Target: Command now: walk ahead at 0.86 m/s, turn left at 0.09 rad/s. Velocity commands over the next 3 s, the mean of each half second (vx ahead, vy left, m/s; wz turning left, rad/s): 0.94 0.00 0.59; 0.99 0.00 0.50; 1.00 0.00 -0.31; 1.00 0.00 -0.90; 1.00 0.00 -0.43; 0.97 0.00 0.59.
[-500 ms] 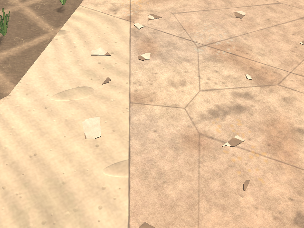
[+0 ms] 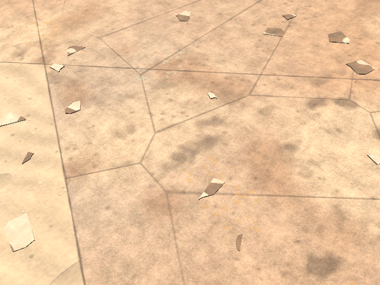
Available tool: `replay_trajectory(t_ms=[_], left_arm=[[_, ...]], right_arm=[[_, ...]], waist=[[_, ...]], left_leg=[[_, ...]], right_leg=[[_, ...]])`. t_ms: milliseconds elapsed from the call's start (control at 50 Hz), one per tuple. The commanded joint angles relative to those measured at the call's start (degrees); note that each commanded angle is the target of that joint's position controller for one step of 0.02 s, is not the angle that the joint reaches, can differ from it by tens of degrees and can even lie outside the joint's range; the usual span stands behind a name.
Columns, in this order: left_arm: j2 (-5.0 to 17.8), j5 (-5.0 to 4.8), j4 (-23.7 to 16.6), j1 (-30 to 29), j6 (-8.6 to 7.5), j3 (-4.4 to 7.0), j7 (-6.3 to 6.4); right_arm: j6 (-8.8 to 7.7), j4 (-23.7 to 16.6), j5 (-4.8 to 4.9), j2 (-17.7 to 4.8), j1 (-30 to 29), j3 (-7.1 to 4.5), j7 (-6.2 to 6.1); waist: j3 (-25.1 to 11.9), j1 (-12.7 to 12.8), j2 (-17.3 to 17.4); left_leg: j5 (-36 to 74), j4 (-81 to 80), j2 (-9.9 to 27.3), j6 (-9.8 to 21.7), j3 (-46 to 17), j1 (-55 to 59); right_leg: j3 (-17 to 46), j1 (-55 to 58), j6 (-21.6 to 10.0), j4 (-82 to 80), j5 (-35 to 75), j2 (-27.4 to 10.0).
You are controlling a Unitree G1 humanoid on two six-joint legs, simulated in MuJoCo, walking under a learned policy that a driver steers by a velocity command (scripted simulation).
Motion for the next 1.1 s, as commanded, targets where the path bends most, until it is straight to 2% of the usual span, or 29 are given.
replay_trajectory(t_ms=[20,80,140,220,260,280,300,320,340,360,380,400,460,520,560,600,640,660,700,720,740,760,780,800,820,880,940,1000,1100], left_arm=[[6.64,1.62,-3.36,1.51,-1.62,1.33,0.75],[6.90,2.02,-2.49,1.04,-3.08,1.36,1.60],[6.25,1.47,-0.61,2.39,-3.82,0.81,3.12],[11.23,1.37,1.47,5.81,-2.12,1.66,5.26],[14.33,1.84,0.38,2.87,-0.21,2.95,6.94],[14.96,2.56,-1.07,-1.61,0.28,3.38,7.01],[15.79,2.03,-3.43,-9.90,-0.02,3.87,6.32],[2.22,2.58,-5.08,-13.01,-2.41,0.33,3.63],[-4.67,-0.41,-8.54,-4.08,-4.67,-2.28,2.07],[0.72,-1.91,-11.57,-6.57,-6.65,-2.09,0.91],[4.79,-2.57,-12.55,-9.65,-7.59,-1.12,0.45],[4.71,-1.48,-11.94,-9.15,-7.31,-0.92,0.58],[6.89,0.45,-10.58,-7.03,-4.60,-0.20,2.20],[4.84,2.63,-14.62,-17.15,-4.00,-1.08,3.06],[1.86,1.79,-16.65,-22.91,-4.05,-1.66,2.67],[3.27,-0.63,-16.87,-23.27,-3.96,-0.53,2.52],[5.05,-1.74,-16.57,-23.79,-4.17,0.42,2.38],[5.86,-1.80,-16.15,-22.53,-4.50,1.02,2.22],[9.67,-2.07,-13.07,-6.52,-4.80,3.74,2.22],[12.64,-1.41,-10.72,7.69,-4.37,4.31,2.72],[18.43,0.69,-6.56,9.62,-4.18,5.35,1.03],[11.30,0.37,-8.00,7.51,-3.95,4.36,0.78],[7.54,0.20,-7.34,5.37,-3.38,3.65,1.26],[7.56,0.97,-6.52,4.26,-2.89,3.45,1.17],[7.02,1.25,-5.51,3.46,-2.87,3.22,0.78],[2.05,0.16,-2.99,1.64,-3.32,1.42,-0.04],[5.37,-0.42,-1.44,2.63,-3.61,2.04,0.37],[6.62,-0.78,0.41,5.18,-3.65,1.99,1.14],[7.60,-1.47,5.07,11.39,-2.23,1.04,1.67]], right_arm=[[0.02,-4.45,0.80,-4.56,-5.05,-0.64,1.03],[1.27,-4.99,0.53,-3.60,-7.84,-0.33,0.83],[0.44,-5.25,-0.10,-1.17,-11.56,0.61,1.83],[-0.49,-5.93,0.90,-2.27,-11.74,-0.34,3.27],[0.90,-4.43,1.44,-5.87,-2.07,-2.05,3.07],[2.16,-0.91,1.43,-9.40,11.05,-3.83,2.37],[3.31,3.39,0.98,-11.48,27.16,-4.97,1.14],[4.18,7.06,-0.41,-8.44,29.14,-3.18,0.07],[2.58,3.64,-2.90,-7.16,20.69,-2.02,0.47],[2.12,0.82,-2.89,-5.18,18.47,-2.18,0.15],[1.31,-0.32,-2.43,-4.57,15.69,-2.25,0.05],[0.55,-1.94,-2.31,-4.84,9.91,-2.26,0.18],[-0.13,-4.03,-2.21,-4.67,2.77,-2.12,-0.84],[0.05,-2.97,-0.40,-4.04,4.01,-1.86,-2.80],[0.72,-1.59,0.45,-5.27,6.01,-2.37,-3.52],[1.21,-0.22,0.91,-5.65,8.74,-2.59,-3.71],[1.72,1.08,0.75,-3.99,10.92,-2.38,-3.87],[2.09,1.64,0.34,-3.55,11.58,-2.38,-3.84],[2.42,0.82,-1.88,-4.06,8.87,-2.16,-2.67],[2.03,-1.27,-3.65,0.18,7.37,-0.55,-2.02],[0.88,-2.22,0.67,6.80,20.17,1.40,-1.53],[0.97,-0.80,2.34,1.04,15.92,1.23,-2.26],[0.81,-2.29,1.08,-2.59,6.00,0.62,-2.16],[0.44,-3.86,-0.45,-2.27,-0.28,0.79,-2.08],[-0.08,-5.38,-1.58,-1.23,-4.16,0.87,-1.91],[0.69,-5.35,-0.64,0.58,-2.66,1.09,-1.20],[0.49,-6.79,-1.72,1.21,-6.55,1.95,-0.72],[-0.37,-8.98,-2.23,1.12,-14.90,2.58,0.06],[-1.51,-11.71,-1.06,0.29,-24.20,1.98,1.66]], waist=[[6.37,1.45,-6.65],[9.44,0.99,-4.69],[9.90,1.53,-4.20],[4.95,-0.33,-9.99],[-0.22,-7.16,-14.22],[-5.17,-13.76,-14.17],[-8.09,-22.39,-10.16],[-2.51,-17.90,10.75],[-7.87,-6.51,17.35],[-10.56,-7.47,8.78],[-4.21,-5.03,-3.49],[1.31,-0.36,-11.44],[6.50,4.16,-9.06],[9.04,0.08,-4.70],[6.83,-3.68,-1.13],[3.40,-5.43,1.45],[2.67,-6.37,3.55],[1.82,-5.60,4.24],[-7.77,4.12,5.13],[-17.51,9.58,-0.72],[-23.17,1.20,-33.42],[-15.02,4.19,-24.43],[-6.19,6.32,-13.98],[-2.15,6.11,-4.13],[1.22,4.96,-2.32],[3.00,0.01,-7.82],[6.81,-0.68,-5.34],[8.76,1.87,-4.73],[10.13,4.14,-6.27]], left_leg=[[9.59,-0.89,2.81,0.27,-7.64,-23.29],[19.84,-10.94,-1.61,-0.34,-5.73,-18.57],[28.77,-23.57,-3.67,0.78,2.41,-9.26],[26.15,-32.49,-10.51,4.50,10.46,0.74],[19.92,-31.51,-12.66,6.03,11.92,10.22],[17.58,-29.80,-12.00,8.13,9.37,22.74],[21.06,-36.25,-6.92,11.71,1.10,39.40],[18.46,-32.13,-4.26,12.64,-5.48,47.53],[4.35,-34.84,0.94,20.90,-28.71,51.58],[-17.86,-51.25,7.07,25.12,-45.78,50.93],[-25.22,-59.58,8.06,22.57,-48.99,42.45],[-24.50,-61.43,7.11,21.09,-47.79,31.02],[-12.83,-62.78,0.07,20.04,-37.64,12.65],[-1.05,-62.23,-6.00,16.96,-25.01,0.57],[-0.61,-59.91,-8.93,13.32,-21.23,-3.11],[-4.30,-56.87,-7.47,11.60,-23.75,3.65],[-2.23,-52.09,-5.07,10.37,-25.15,15.19],[3.16,-48.96,-3.59,9.70,-25.59,20.07],[25.70,-30.56,-3.73,6.26,-22.30,22.66],[19.35,-9.06,-5.23,4.78,-18.66,11.74],[-14.18,9.60,-12.12,1.86,-13.19,-8.76],[-8.94,14.01,-6.38,2.61,-11.88,-17.69],[-4.85,13.73,-4.82,2.99,-9.83,-19.49],[-2.65,10.93,-3.28,3.16,-8.75,-17.11],[-1.54,6.51,-2.17,3.41,-8.84,-15.99],[-0.55,-1.94,0.82,3.40,-8.05,-11.48],[6.28,-9.96,2.49,1.92,-6.78,-17.04],[18.38,-23.64,1.79,0.83,-2.78,-12.07],[24.23,-39.47,-3.10,1.99,1.74,-2.00]], right_leg=[[17.13,11.54,-7.34,-21.56,2.10,-15.80],[2.76,5.80,-2.00,-26.21,17.93,-10.78],[-5.66,3.84,3.10,-28.53,33.08,-7.86],[-7.95,15.84,6.82,-18.61,76.48,-9.68],[-7.80,19.62,6.84,-4.13,97.41,-12.16],[-6.54,15.82,6.36,9.63,101.24,-12.62],[-5.84,4.59,5.88,32.90,87.56,-9.63],[-2.35,-18.17,4.49,61.39,-2.93,2.88],[10.74,-34.55,3.38,73.72,-14.73,4.97],[15.29,-40.25,0.87,70.73,-8.99,4.69],[15.69,-38.85,-1.47,60.76,-2.45,1.82],[15.74,-35.05,-1.18,53.66,2.25,-0.52],[15.80,-26.97,3.58,41.80,5.12,-4.41],[10.74,-18.06,6.94,21.52,15.84,-4.35],[7.98,-7.52,8.18,8.58,25.99,-1.02],[9.53,-4.23,9.58,2.00,29.34,0.56],[10.83,-7.45,9.09,-2.70,28.21,-0.65],[10.35,-7.35,8.02,-3.70,26.41,-0.99],[8.50,7.77,3.56,-0.58,17.84,-1.41],[19.93,26.40,0.08,2.59,4.93,-9.59],[58.55,39.87,-10.80,-13.93,-19.86,-23.14],[64.37,35.80,-10.51,-17.79,-33.84,-23.25],[53.04,28.47,-8.67,-17.47,-24.65,-20.38],[43.65,21.31,-7.62,-16.63,-12.35,-17.24],[37.46,15.78,-7.71,-16.78,-5.39,-14.62],[28.79,8.38,-7.55,-19.92,1.52,-11.36],[26.02,6.40,-9.45,-23.23,7.67,-12.80],[17.58,3.29,-7.74,-27.31,16.31,-10.89],[9.83,10.54,-5.53,-28.25,32.54,-11.44]])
